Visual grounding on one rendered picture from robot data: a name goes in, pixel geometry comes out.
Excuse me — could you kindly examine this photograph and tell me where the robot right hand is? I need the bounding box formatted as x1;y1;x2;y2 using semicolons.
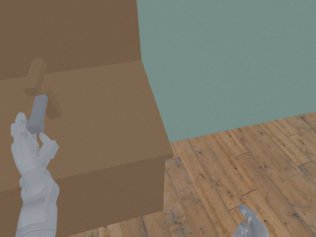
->
233;204;270;237

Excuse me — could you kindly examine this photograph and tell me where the tap lever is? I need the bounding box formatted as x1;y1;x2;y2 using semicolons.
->
26;94;48;134

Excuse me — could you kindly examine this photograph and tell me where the counter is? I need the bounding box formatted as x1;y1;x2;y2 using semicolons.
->
0;0;174;237

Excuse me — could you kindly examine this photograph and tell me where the left robot forearm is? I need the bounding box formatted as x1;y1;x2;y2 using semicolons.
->
15;167;59;237

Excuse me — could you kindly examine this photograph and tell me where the robot left hand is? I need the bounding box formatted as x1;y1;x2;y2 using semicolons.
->
11;112;59;176

